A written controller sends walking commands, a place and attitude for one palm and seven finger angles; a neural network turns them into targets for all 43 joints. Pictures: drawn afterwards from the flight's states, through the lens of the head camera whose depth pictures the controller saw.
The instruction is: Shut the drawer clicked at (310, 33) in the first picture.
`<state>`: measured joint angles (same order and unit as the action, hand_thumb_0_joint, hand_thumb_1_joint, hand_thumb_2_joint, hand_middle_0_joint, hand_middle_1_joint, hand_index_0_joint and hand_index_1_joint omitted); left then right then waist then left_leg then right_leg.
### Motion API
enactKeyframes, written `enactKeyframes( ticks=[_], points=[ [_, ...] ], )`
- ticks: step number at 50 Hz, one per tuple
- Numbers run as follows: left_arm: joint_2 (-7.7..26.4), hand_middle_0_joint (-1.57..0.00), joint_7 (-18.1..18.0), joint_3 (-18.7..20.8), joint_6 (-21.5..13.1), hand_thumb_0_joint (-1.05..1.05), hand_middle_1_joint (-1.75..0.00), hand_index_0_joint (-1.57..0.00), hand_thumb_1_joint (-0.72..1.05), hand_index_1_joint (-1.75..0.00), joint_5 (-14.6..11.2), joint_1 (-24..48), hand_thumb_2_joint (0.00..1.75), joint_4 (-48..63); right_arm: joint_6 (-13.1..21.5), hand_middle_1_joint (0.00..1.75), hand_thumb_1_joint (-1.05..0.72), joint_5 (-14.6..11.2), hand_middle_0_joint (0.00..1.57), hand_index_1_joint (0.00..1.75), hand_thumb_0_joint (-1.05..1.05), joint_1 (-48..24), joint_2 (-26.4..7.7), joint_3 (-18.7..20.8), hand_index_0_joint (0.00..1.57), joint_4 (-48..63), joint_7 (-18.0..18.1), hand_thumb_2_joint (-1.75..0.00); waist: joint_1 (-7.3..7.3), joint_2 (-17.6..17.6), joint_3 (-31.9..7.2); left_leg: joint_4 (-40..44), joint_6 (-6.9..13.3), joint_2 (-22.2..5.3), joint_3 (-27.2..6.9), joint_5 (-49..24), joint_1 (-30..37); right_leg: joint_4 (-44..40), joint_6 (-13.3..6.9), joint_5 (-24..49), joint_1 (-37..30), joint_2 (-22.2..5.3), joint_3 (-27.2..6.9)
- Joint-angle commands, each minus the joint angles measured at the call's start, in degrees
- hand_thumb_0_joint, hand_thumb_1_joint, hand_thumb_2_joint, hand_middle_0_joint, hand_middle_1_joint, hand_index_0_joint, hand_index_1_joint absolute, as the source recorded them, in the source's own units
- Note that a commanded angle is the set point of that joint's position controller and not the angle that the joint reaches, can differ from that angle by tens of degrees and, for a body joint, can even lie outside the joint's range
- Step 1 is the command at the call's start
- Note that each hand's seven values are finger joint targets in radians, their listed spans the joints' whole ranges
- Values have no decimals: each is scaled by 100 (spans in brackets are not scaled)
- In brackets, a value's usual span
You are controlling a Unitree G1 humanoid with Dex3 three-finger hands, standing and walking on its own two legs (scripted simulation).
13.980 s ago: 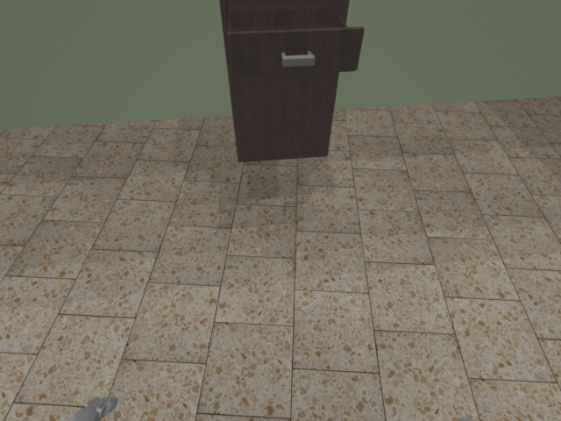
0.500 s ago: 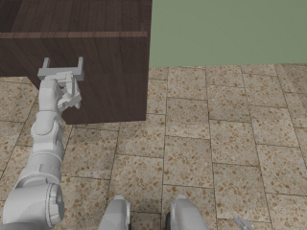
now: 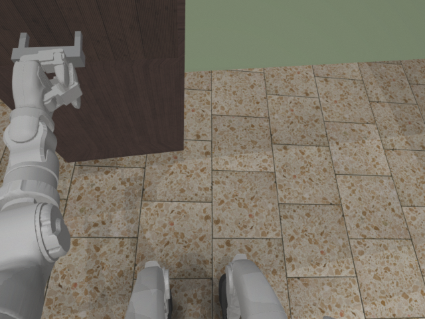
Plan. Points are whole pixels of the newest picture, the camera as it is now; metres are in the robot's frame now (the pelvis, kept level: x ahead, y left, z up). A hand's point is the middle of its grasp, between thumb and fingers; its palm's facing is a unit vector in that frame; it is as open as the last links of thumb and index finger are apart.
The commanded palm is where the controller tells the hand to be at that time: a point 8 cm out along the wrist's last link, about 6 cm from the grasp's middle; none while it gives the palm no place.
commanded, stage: push the drawer shut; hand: left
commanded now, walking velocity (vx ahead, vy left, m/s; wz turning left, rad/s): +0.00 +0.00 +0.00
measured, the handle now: (51, 47) +0.59 +0.25 +0.06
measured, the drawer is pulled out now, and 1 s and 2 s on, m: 0.08 0.00 0.00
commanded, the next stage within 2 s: pull the fist back off the drawer in 0.98 s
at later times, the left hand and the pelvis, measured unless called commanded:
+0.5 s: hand (73, 56) +0.58 +0.22 +0.06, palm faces +0.07 -1.00 -0.03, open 3.2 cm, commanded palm +0.58 +0.23 +0.06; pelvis +0.00 +0.01 -0.01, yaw -1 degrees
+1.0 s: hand (71, 45) +0.60 +0.22 +0.06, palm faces +0.08 -1.00 -0.05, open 3.4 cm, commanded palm +0.63 +0.22 +0.06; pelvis +0.00 +0.01 -0.02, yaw -1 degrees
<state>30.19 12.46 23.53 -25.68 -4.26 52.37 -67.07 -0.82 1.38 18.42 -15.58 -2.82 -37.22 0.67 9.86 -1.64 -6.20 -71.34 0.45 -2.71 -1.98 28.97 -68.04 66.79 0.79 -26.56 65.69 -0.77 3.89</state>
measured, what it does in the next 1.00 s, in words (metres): stands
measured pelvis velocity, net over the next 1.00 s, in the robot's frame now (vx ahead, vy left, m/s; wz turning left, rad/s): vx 0.00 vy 0.01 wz -0.02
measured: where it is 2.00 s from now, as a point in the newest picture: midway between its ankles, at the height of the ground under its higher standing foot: outside the picture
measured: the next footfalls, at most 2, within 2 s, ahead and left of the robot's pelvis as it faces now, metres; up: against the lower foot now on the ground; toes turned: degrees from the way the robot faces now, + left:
none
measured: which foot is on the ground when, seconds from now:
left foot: down 0.00-1.00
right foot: down 0.00-1.00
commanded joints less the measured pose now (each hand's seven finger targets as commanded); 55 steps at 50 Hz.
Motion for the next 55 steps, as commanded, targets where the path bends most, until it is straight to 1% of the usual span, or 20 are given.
enactKeyframes(
  ticks=[1, 2, 3, 5, 9, 12, 15, 17, 18, 19, 21, 25, 26, 34, 39, 40, 41, 45, 48, 55],
  points=[
    [1560, -140, -185, 270, -361, 0, -160, -140, 90, -160, -62, 3299, 90, 1366, 72, 30, -90, 80, 20, 30, 0, 1011, -1059, 384, 20, 271, 71, -90, 296, -980, -3154, 875, 118, 120, -255, -1354, 2372, -794, -183, 761, -981, 287, -137],
    [1711, -140, -203, 347, -361, 0, -160, -140, 90, -160, -13, 3340, 90, 1401, 53, 30, -90, 82, 20, 30, 0, 1052, -1079, 381, 20, 252, 66, -90, 297, -1000, -3279, 857, 111, 102, -259, -1477, 2448, -791, -180, 838, -989, 283, -135],
    [1546, -140, -200, 196, -335, 0, -160, -140, 90, -160, 7, 3390, 90, 1327, 36, 30, -90, 80, 20, 30, 0, 1062, -1061, 378, 20, 240, 58, -90, 354, -1037, -3227, 861, 99, 98, -275, -1494, 2495, -802, -179, 834, -893, 283, -121],
    [1483, -140, -231, 112, -245, 0, -160, -140, 90, -160, 31, 3542, 90, 1086, 20, 30, -90, 90, 20, 30, 0, 1094, -1071, 352, 20, 209, 42, -90, 485, -876, -2878, 868, 121, 90, -274, -1196, 2237, -849, -155, 658, -787, 293, -114],
    [1992, -140, -285, 439, -237, 0, -160, -140, 90, -160, 149, 3725, 90, 1090, -15, 30, -90, 136, 20, 30, 0, 1241, -1124, 343, 20, 203, 41, -90, 440, -1005, -3254, 799, 125, 81, -306, -1496, 2323, -791, -171, 829, -874, 300, -111],
    [2046, -140, -247, 427, -216, 0, -160, -140, 90, -160, 201, 3851, 90, 1038, -47, 30, -90, 155, 20, 30, 0, 1295, -1121, 318, 20, 201, 19, -90, 482, -1188, -3251, 773, 106, 61, -330, -1648, 2419, -761, -180, 897, -758, 312, -76],
    [2225, -140, -251, 545, -121, 0, -160, -140, 90, -160, 231, 3835, 90, 773, -91, 30, -90, 163, 20, 30, 0, 1341, -1141, 293, 20, 218, 10, -90, 533, -995, -3115, 733, 133, 46, -310, -1559, 2148, -785, -162, 867, -825, 327, -86],
    [2377, -140, -227, 589, -105, 0, -160, -140, 90, -160, 281, 3979, 90, 722, -111, 30, -90, 168, 20, 30, 0, 1386, -1156, 268, 20, 223, 6, -90, 547, -1112, -3110, 713, 127, 38, -331, -1589, 2155, -747, -175, 870, -740, 336, -69],
    [2226, -140, -206, 404, -91, 0, -160, -140, 90, -160, 287, 4163, 90, 794, -115, 30, -90, 168, 20, 30, 0, 1382, -1144, 260, 20, 223, 1, -90, 620, -1219, -3117, 717, 121, 33, -347, -1590, 2224, -736, -172, 854, -646, 335, -58],
    [2337, -140, -224, 504, -77, 0, -160, -140, 90, -160, 324, 4173, 90, 780, -129, 30, -90, 183, 20, 30, 0, 1430, -1164, 274, 20, 207, 6, -90, 608, -1245, -3191, 707, 111, 21, -380, -1694, 2318, -717, -185, 898, -588, 334, -35],
    [2157, -140, -227, 342, -79, 0, -160, -140, 90, -160, 347, 4381, 90, 835, -140, 30, -90, 205, 20, 30, 0, 1497, -1155, 277, 20, 184, -14, -90, 668, -1533, -3271, 706, 62, 8, -481, -1939, 2670, -656, -208, 960, -309, 336, 24],
    [2157, -140, -295, 319, -14, 0, -160, -140, 90, -160, 396, 4593, 90, 886, -188, 30, -90, 251, 20, 30, 0, 1580, -1179, 273, 20, 132, -46, -90, 743, -1594, -3354, 688, 10, -42, -571, -2135, 2895, -668, -198, 1018, -160, 342, 65],
    [2113, -140, -306, 313, -18, 0, -160, -140, 90, -160, 394, 4655, 90, 916, -184, 30, -90, 265, 20, 30, 0, 1621, -1175, 276, 20, 116, -61, -90, 747, -1755, -3420, 675, -7, -34, -597, -2274, 3033, -642, -213, 1062, -67, 345, 86],
    [2403, -140, -389, 398, 90, 0, -160, -140, 90, -160, 551, 4986, 90, 925, -261, 30, -90, 302, 20, 30, 0, 1761, -1164, 239, 20, 72, -110, -90, 847, -1715, -3584, 553, 48, -47, -539, -2486, 2901, -707, -202, 1272, -328, 380, 51],
    [2554, -140, -400, 332, 168, 0, -160, -140, 90, -160, 657, 5273, 90, 632, -278, 30, -90, 297, 20, 30, 0, 1790, -1162, 179, 20, 49, -107, -90, 992, -1698, -3163, 522, 109, -44, -496, -2077, 2455, -736, -189, 1078, -220, 390, 30],
    [2540, -140, -411, 306, 185, 0, -160, -140, 90, -160, 669, 5335, 90, 575, -272, 30, -90, 295, 20, 30, 0, 1808, -1163, 175, 20, 54, -107, -90, 1033, -1577, -3147, 518, 128, -35, -497, -1962, 2353, -743, -183, 1021, -246, 400, 27],
    [2509, -140, -412, 248, 174, 0, -160, -140, 90, -160, 679, 5443, 90, 588, -251, 30, -90, 301, 20, 30, 0, 1808, -1164, 173, 20, 42, -101, -90, 1074, -1739, -3154, 506, 129, -37, -508, -1959, 2405, -731, -195, 1011, -130, 393, 20],
    [2584, -140, -386, 136, 215, 0, -160, -140, 90, -160, 688, 5608, 90, 470, -202, 30, -90, 293, 20, 30, 0, 1799, -1190, 121, 20, 14, -64, -90, 1161, -1790, -3071, 481, 148, -43, -508, -1622, 2195, -728, -189, 814, -30, 393, 15],
    [2696, -140, -347, 92, 184, 0, -160, -140, 90, -160, 674, 5851, 90, 692, -146, 30, -90, 295, 20, 30, 0, 1807, -1219, 103, 20, 4, -35, -90, 1182, -2090, -3394, 443, 146, -51, -528, -1642, 2361, -686, -198, 819, 29, 385, 3],
    [2563, -140, -299, -115, 423, 0, -160, -140, 90, -160, 613, 5885, 90, 500, 15, 30, -90, 245, 20, 30, 0, 1768, -1245, 38, 20, -45, 47, -90, 1288, -2043, -3229, 498, 188, -81, -531, -1102, 2084, -734, -161, 553, 116, 376, -3]
  ],
)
